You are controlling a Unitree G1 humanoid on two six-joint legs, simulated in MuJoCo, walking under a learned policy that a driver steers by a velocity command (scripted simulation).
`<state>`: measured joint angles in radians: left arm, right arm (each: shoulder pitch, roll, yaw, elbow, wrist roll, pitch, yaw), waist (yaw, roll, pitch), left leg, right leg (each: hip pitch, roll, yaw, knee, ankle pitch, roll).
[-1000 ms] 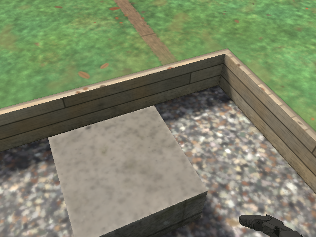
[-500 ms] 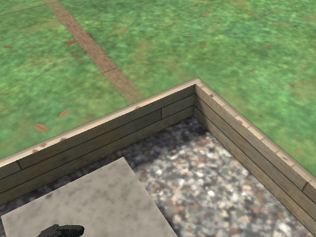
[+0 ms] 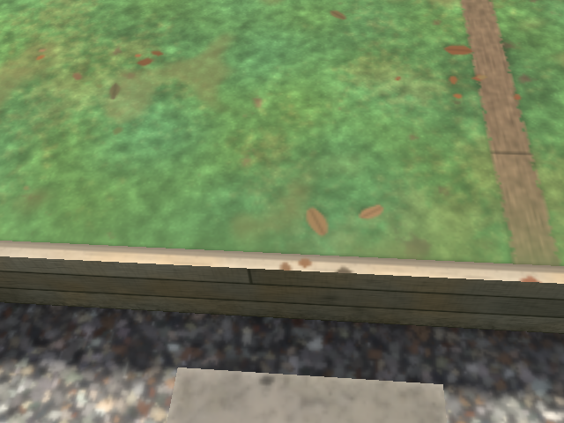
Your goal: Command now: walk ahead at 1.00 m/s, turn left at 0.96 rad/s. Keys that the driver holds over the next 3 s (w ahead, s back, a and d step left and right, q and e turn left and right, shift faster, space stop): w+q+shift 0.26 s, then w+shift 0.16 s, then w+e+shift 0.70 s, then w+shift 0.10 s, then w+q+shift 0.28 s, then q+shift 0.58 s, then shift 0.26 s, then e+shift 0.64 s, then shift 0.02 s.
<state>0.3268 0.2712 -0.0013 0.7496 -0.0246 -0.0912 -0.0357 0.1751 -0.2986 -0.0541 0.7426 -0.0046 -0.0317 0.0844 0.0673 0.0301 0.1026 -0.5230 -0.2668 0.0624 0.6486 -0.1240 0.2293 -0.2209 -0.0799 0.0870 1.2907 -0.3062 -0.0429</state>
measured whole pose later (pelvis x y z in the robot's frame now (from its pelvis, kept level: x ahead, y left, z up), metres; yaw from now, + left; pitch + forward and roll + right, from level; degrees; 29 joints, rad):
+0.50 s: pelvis +0.50 +0.00 -0.05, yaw +24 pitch +10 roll +0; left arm -0.23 0.42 0.09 0.46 0.04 -0.19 0.00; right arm 0.56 -0.39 -0.07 0.95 -0.12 -0.11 -0.06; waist -0.21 0.07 -0.05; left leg 0.26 -0.20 -0.44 0.41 -0.68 0.26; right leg -0.98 -0.02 -0.04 0.92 -0.45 0.04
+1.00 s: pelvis +1.00 +0.06 +0.03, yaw +3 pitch +2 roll +2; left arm 0.60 0.28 0.04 0.87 -0.02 -0.05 0.01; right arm -0.14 -0.16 0.06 0.53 -0.06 -0.08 -0.01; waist 0.12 -0.01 0.02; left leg -0.37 -0.07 0.01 0.54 -0.28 0.05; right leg -0.29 0.16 0.09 1.17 -0.41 -0.07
